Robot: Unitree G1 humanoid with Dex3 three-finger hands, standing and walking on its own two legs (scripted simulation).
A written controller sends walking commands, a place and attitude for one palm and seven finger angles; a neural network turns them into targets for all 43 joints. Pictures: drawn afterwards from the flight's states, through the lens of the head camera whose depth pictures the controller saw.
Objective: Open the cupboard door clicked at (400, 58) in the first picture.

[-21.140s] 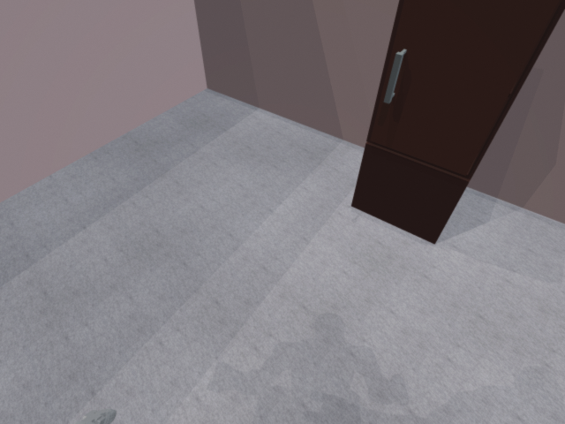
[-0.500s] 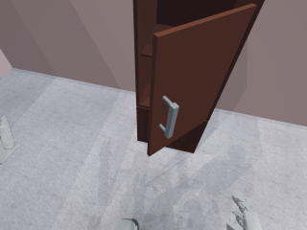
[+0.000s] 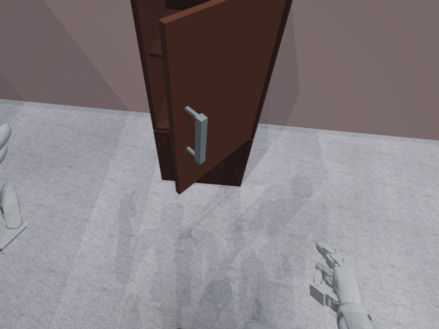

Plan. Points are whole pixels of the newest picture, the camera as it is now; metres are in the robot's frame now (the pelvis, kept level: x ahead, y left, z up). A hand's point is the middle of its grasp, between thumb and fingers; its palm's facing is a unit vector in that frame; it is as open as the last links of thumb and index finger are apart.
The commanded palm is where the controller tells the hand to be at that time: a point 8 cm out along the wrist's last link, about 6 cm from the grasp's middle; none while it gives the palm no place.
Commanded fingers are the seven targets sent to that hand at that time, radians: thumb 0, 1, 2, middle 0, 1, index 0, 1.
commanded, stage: stop stepping back and stand still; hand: left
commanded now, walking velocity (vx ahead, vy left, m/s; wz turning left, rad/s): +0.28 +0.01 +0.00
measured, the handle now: (195, 136) +0.57 +0.08 -0.06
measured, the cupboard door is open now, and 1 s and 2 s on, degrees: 49 49 49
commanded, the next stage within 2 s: let the arm hang, fingers relaxed in 1.08 s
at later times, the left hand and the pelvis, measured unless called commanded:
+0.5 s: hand (33, 295) +0.14 +0.22 +0.15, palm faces +0.43 -0.79 -0.44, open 7.4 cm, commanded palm +0.08 +0.26 +0.17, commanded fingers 0.00 0.90 0.90 -0.20 -0.30 -0.20 -0.30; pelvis -0.05 -0.04 -0.01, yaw +2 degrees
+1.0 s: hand out of the picture +0.13 +0.26 +0.14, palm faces +0.41 -0.79 -0.44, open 7.4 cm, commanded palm +0.07 +0.30 +0.17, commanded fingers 0.00 0.90 0.90 -0.20 -0.30 -0.20 -0.30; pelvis -0.07 -0.01 -0.01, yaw +1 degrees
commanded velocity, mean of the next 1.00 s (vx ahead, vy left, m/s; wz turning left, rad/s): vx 0.08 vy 0.05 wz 0.00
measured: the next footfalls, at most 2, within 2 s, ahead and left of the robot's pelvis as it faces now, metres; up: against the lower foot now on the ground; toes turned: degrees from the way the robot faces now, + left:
right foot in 0.16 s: -0.03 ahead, -0.12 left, +0.00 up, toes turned -2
left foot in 0.48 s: -0.01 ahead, +0.09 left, +0.00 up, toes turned +5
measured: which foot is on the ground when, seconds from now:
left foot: down 0.00-0.16, up 0.18-0.46, down 0.48-1.00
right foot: up 0.00-0.14, down 0.16-1.00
